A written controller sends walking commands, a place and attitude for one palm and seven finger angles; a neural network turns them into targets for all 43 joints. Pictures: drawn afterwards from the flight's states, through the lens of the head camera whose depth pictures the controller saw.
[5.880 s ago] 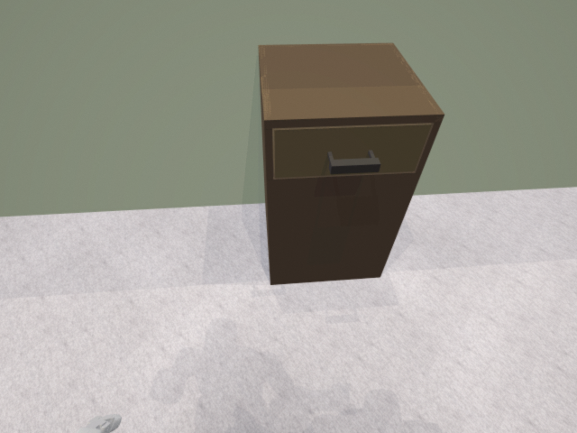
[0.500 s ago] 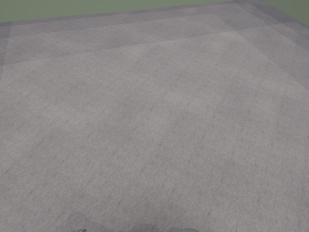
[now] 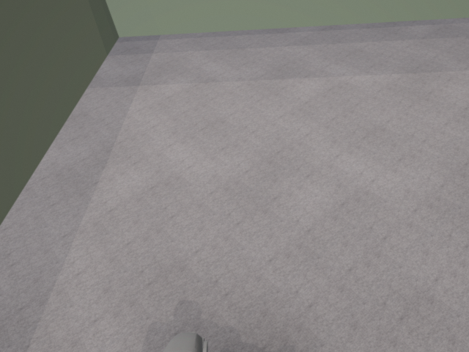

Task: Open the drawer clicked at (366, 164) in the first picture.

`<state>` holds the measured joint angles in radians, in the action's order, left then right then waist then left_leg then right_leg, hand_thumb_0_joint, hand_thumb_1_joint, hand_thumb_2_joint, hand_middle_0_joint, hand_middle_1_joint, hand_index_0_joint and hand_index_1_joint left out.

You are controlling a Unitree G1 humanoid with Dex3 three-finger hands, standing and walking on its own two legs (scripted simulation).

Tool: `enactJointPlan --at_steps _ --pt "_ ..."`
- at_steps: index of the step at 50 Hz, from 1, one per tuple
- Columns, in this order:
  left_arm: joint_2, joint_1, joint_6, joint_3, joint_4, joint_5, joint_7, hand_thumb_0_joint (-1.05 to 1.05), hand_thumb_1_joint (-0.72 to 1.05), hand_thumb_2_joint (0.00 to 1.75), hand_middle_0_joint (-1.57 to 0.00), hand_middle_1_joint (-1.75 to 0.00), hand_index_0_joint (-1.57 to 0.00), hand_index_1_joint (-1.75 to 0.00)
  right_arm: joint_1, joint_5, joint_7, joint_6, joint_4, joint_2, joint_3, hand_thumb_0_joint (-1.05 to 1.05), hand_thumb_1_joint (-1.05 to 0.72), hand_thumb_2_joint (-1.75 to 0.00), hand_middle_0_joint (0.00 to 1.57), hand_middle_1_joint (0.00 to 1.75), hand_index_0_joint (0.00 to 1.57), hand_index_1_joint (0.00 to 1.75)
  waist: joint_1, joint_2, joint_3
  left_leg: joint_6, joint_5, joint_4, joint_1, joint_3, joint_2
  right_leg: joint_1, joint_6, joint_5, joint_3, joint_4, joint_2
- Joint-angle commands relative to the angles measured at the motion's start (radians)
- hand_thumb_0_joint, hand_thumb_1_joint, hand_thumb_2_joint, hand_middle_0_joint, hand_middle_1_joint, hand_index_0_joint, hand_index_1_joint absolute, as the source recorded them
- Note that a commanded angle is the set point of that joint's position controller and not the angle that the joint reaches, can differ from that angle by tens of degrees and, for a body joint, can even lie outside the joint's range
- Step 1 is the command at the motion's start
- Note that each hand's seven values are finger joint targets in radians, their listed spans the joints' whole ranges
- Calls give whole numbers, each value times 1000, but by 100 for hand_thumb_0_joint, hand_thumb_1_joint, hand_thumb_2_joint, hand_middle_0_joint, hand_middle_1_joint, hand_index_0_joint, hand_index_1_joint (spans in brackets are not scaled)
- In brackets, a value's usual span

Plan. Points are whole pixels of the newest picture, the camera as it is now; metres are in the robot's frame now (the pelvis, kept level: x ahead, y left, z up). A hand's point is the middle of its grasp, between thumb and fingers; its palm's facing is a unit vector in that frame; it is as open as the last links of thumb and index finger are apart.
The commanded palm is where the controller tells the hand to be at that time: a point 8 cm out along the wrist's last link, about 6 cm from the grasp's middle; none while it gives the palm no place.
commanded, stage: turn to face it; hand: left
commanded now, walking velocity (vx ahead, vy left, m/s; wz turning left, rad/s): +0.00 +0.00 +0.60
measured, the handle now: out of the picture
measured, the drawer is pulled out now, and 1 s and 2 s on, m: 0.00 0.00 0.00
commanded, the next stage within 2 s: none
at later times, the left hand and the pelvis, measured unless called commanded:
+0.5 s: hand out of the picture -0.01 +0.28 -0.17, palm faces +0.32 -0.91 -0.25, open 7.4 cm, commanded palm none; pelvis -0.03 +0.04 +0.00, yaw +16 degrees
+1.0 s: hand out of the picture -0.09 +0.19 -0.15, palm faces +0.56 -0.79 -0.26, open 7.4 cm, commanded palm none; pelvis -0.05 -0.02 +0.00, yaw +36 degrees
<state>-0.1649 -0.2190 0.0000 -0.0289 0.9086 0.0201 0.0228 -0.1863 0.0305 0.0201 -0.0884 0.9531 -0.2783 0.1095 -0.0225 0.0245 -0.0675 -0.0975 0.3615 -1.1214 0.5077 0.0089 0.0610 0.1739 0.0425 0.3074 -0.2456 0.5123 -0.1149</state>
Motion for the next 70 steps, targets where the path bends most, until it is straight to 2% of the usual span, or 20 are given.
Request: enactJointPlan --at_steps 1,6,9,10,11,12,17,27,32,33,34,35,36,41,51,55,57,58,63,70 --pt "-214 -68 -8 -59 -42 11 14 0 90 90 -20 -30 -20 -30 107 -11 7 24 -112 -21 -15 0 -90 -90 20 30 20 30 57 -207 35 7 53 135 57 54 0 -102 79 -477 161 -151 -260" --pt "-258 -73 2 -76 -31 14 9 0 90 90 -20 -30 -20 -30 118 -18 8 44 -140 -24 -31 0 -90 -90 20 30 20 30 69 -242 108 42 71 392 -104 108 -8 -113 71 -507 119 -66 -297" --pt "-256 -66 8 -80 -32 -2 0 0 90 90 -20 -30 -20 -30 -15 -12 5 64 -114 -95 -12 0 -90 -90 20 30 20 30 -11 -90 204 77 -222 715 -414 82 2 18 -24 -418 27 204 -249" --pt "-197 -56 10 -72 -71 -11 -9 0 90 90 -20 -30 -20 -30 -76 -7 -4 76 -109 -216 18 0 -90 -90 20 30 20 30 -50 213 242 188 -559 751 -619 -253 256 319 -112 68 7 433 -104" --pt "-170 16 20 -49 -112 -4 -7 0 90 90 -20 -30 -20 -30 -128 -22 -10 68 -95 -278 29 0 -90 -90 20 30 20 30 -70 275 232 281 -874 739 -621 -349 380 450 -140 361 102 576 -39" --pt "-190 23 28 -55 -116 1 -5 0 90 90 -20 -30 -20 -30 -120 -17 -13 63 -87 -256 19 0 -90 -90 20 30 20 30 -59 184 214 322 -794 724 -563 -275 394 445 -130 328 158 642 -60" --pt "-188 -11 36 -70 -50 1 -17 0 90 90 -20 -30 -20 -30 67 -12 -28 76 -133 -155 -11 0 -90 -90 20 30 20 30 18 133 84 228 -508 781 -327 -161 170 379 -142 73 216 667 -22" --pt "-150 90 29 -60 -115 -6 -3 0 90 90 -20 -30 -20 -30 -28 -4 -24 69 -110 -151 10 0 -90 -90 20 30 20 30 -19 135 103 276 -402 773 -341 -341 162 302 -144 139 240 352 44" --pt "-160 -36 9 -66 -96 -18 5 0 90 90 -20 -30 -20 -30 27 -10 -19 60 -131 -139 18 0 -90 -90 20 30 20 30 50 123 152 208 -395 659 -169 -359 82 -32 -118 -53 214 -52 85" --pt "-212 -73 0 -77 -92 -9 10 0 90 90 -20 -30 -20 -30 13 -18 -14 59 -138 -92 13 0 -90 -90 20 30 20 30 67 -12 174 146 -215 556 -32 -301 11 -185 -85 -64 313 -189 -29" --pt "-316 -71 -7 -95 -99 9 18 0 90 90 -20 -30 -20 -30 -12 -22 -13 60 -159 -11 0 0 -90 -90 20 30 20 30 70 -344 168 52 147 295 167 -83 -144 -273 24 -98 603 -268 -329" --pt "-319 -51 1 -85 -114 -1 20 0 90 90 -20 -30 -20 -30 17 -7 -14 56 -165 -73 11 0 -90 -90 20 30 20 30 74 -290 144 55 232 96 126 -89 -101 -98 92 -164 598 -258 -409" --pt "-260 22 -2 -82 -125 -1 25 0 90 90 -20 -30 -20 -30 6 -6 -10 44 -147 -83 18 0 -90 -90 20 30 20 30 37 -239 114 58 168 -9 106 -118 -70 -24 97 -118 514 -264 -360" --pt "-193 99 -7 -51 -130 0 14 0 90 90 -20 -30 -20 -30 -58 -6 15 19 -80 -44 12 0 -90 -90 20 30 20 30 -14 -200 -3 21 -36 -132 86 -23 -32 63 24 -134 225 -234 -197" --pt "-264 -34 5 -77 -71 15 11 0 90 90 -20 -30 -20 -30 74 -18 15 38 -119 -24 -14 0 -90 -90 20 30 20 30 69 -252 68 23 101 315 -55 82 -12 -74 73 -338 165 -128 -287" --pt "-254 -31 17 -81 -64 -3 2 0 90 90 -20 -30 -20 -30 -68 -17 8 64 -88 -79 -6 0 -90 -90 20 30 20 30 -5 -98 179 58 -199 705 -374 70 -22 30 -31 -337 58 153 -235" --pt "-145 37 29 -51 -138 -5 -3 0 90 90 -20 -30 -20 -30 -174 -17 -8 71 -76 -263 35 0 -90 -90 20 30 20 30 -72 336 201 255 -800 765 -556 -405 365 450 -147 387 107 535 -27" --pt "-173 70 36 -55 -142 0 -2 0 90 90 -20 -30 -20 -30 -186 -12 -12 66 -61 -249 30 0 -90 -90 20 30 20 30 -72 198 190 304 -736 741 -507 -338 381 437 -126 334 176 632 -45" --pt "-175 33 38 -68 -71 1 -16 0 90 90 -20 -30 -20 -30 19 -8 -31 78 -115 -148 -9 0 -90 -90 20 30 20 30 9 138 65 223 -447 795 -313 -210 165 398 -136 72 221 663 -17" --pt "-168 71 37 -63 -96 -4 -5 0 90 90 -20 -30 -20 -30 -36 -7 -28 71 -110 -152 1 0 -90 -90 20 30 20 30 -18 104 90 267 -358 803 -355 -326 167 366 -146 97 244 488 21"
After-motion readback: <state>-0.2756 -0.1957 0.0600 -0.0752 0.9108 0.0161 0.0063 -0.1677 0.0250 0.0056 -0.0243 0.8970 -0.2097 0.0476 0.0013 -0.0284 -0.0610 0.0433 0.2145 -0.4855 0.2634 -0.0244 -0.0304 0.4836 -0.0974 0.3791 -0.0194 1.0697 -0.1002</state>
